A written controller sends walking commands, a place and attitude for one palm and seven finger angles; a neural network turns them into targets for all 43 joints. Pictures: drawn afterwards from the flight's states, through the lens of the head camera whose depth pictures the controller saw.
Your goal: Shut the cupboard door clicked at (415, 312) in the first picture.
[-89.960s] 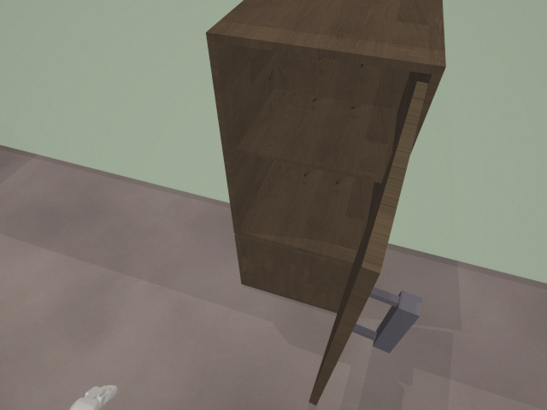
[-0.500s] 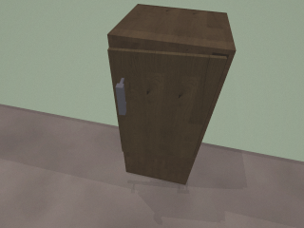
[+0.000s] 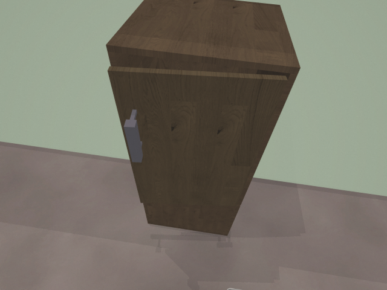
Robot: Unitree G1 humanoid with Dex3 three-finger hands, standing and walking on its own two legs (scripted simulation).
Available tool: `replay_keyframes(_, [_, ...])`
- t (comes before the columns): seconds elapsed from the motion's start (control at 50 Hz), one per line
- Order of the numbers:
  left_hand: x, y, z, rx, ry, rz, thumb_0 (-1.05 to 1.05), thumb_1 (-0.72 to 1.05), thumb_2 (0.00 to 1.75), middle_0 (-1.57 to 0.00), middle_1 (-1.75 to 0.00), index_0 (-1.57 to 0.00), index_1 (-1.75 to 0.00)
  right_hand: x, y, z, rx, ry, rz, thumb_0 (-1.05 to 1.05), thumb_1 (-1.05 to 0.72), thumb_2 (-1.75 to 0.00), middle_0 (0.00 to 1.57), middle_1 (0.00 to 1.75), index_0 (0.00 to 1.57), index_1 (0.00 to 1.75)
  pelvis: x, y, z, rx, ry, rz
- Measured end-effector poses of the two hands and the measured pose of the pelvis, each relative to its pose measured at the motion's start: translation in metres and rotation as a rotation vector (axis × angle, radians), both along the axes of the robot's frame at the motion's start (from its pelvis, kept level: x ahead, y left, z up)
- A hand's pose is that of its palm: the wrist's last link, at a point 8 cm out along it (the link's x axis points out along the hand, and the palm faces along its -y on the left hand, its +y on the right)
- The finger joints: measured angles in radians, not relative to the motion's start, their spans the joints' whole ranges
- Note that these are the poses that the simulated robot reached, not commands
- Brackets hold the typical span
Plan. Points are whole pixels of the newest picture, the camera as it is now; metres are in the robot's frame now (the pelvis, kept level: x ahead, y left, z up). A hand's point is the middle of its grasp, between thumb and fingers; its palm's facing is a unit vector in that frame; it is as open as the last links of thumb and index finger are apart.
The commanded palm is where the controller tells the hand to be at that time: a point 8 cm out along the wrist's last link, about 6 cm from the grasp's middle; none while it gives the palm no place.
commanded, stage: come to a stop and stand still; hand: left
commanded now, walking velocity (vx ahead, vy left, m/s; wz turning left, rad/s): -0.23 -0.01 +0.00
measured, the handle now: (135, 136) +0.47 +0.16 +0.03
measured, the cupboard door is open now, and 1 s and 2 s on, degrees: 7 7 7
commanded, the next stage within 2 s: look again from close up in 1.36 s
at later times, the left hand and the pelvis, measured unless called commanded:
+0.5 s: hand out of the picture +0.03 +0.21 -0.18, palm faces +0.11 -0.98 -0.14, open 7.3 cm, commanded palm none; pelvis -0.02 +0.04 +0.00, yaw +2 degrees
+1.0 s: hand out of the picture -0.06 +0.16 -0.18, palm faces +0.05 -0.98 -0.19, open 7.3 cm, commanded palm none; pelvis -0.06 +0.00 +0.00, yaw +1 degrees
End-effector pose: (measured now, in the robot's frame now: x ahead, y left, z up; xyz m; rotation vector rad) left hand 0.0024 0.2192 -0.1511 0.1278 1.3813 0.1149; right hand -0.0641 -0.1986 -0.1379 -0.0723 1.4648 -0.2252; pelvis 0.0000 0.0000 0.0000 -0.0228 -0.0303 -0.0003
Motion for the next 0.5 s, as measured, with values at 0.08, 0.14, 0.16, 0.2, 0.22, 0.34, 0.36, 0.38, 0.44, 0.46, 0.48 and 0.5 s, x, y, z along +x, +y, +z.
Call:
replay_keyframes(0.08, [0.050,0.010,0.000,0.069,-0.123,0.008,0.03,0.95,0.90,-0.20,-0.30,-0.19,-0.30,-0.005,-0.009,-0.013,0.023,0.090,-0.015,0.00,-0.90,-0.89,0.20,0.30,0.20,0.30,0.017,-0.012,-0.012,0.021,-0.013,0.017])
replay_keyframes(0.14, [0.070,0.010,0.002,0.088,-0.178,0.017,0.02,0.94,0.90,-0.20,-0.30,-0.19,-0.30,0.005,-0.018,-0.022,0.016,0.115,-0.010,0.00,-0.90,-0.89,0.20,0.30,0.20,0.30,0.018,-0.012,-0.016,-0.005,-0.021,0.048])
replay_keyframes(0.16, [0.073,0.009,0.003,0.088,-0.191,0.017,0.02,0.94,0.90,-0.20,-0.30,-0.19,-0.30,0.010,-0.021,-0.023,0.009,0.109,-0.004,0.00,-0.90,-0.89,0.20,0.30,0.20,0.30,0.016,-0.011,-0.016,-0.008,-0.023,0.054])
replay_keyframes(0.2, [0.076,0.007,0.002,0.078,-0.205,0.017,0.01,0.93,0.90,-0.20,-0.30,-0.19,-0.30,0.025,-0.024,-0.024,-0.006,0.079,0.012,0.00,-0.90,-0.89,0.20,0.30,0.20,0.30,0.010,-0.007,-0.016,-0.007,-0.027,0.058])
replay_keyframes(0.22, [0.076,0.006,0.000,0.068,-0.207,0.018,0.01,0.93,0.90,-0.20,-0.30,-0.19,-0.30,0.032,-0.025,-0.023,-0.014,0.056,0.020,0.00,-0.91,-0.89,0.20,0.30,0.20,0.30,0.007,-0.005,-0.017,-0.007,-0.028,0.059])
replay_keyframes(0.34, [0.064,0.017,-0.017,0.008,-0.214,0.051,0.00,0.93,0.90,-0.20,-0.30,-0.20,-0.30,0.065,-0.015,-0.014,-0.067,-0.108,0.065,0.00,-0.91,-0.89,0.20,0.30,0.20,0.30,-0.012,0.015,-0.022,-0.001,-0.038,0.045])
replay_keyframes(0.36, [0.060,0.021,-0.017,0.004,-0.207,0.056,0.00,0.94,0.90,-0.20,-0.30,-0.20,-0.30,0.067,-0.010,-0.011,-0.070,-0.128,0.071,0.00,-0.91,-0.89,0.20,0.30,0.20,0.30,-0.014,0.019,-0.020,0.000,-0.037,0.038])
replay_keyframes(0.38, [0.056,0.025,-0.015,0.002,-0.195,0.056,-0.01,0.94,0.90,-0.20,-0.30,-0.20,-0.30,0.068,-0.006,-0.007,-0.071,-0.144,0.075,0.00,-0.91,-0.89,0.20,0.30,0.20,0.30,-0.015,0.022,-0.017,-0.004,-0.032,0.036])
replay_keyframes(0.44, [0.039,0.035,-0.006,-0.005,-0.164,0.066,0.00,0.93,0.90,-0.20,-0.30,-0.20,-0.30,0.069,0.007,0.004,-0.069,-0.155,0.096,0.00,-0.91,-0.89,0.20,0.30,0.20,0.30,-0.016,0.031,-0.006,-0.012,-0.012,0.044])
replay_keyframes(0.46, [0.031,0.037,-0.004,-0.008,-0.154,0.072,0.00,0.93,0.90,-0.20,-0.30,-0.20,-0.30,0.069,0.010,0.007,-0.073,-0.150,0.101,0.00,-0.92,-0.89,0.20,0.30,0.20,0.30,-0.015,0.033,-0.003,-0.013,-0.005,0.045])
replay_keyframes(0.48, [0.023,0.039,-0.003,-0.010,-0.140,0.078,0.00,0.93,0.90,-0.20,-0.30,-0.19,-0.30,0.068,0.012,0.010,-0.075,-0.147,0.105,0.01,-0.93,-0.89,0.20,0.30,0.20,0.30,-0.015,0.035,0.000,-0.013,0.001,0.044])
replay_keyframes(0.5, [0.015,0.041,-0.002,-0.011,-0.122,0.083,0.00,0.93,0.90,-0.20,-0.30,-0.19,-0.30,0.068,0.013,0.013,-0.078,-0.146,0.106,0.01,-0.93,-0.89,0.20,0.30,0.20,0.30,-0.015,0.037,0.002,-0.013,0.007,0.042])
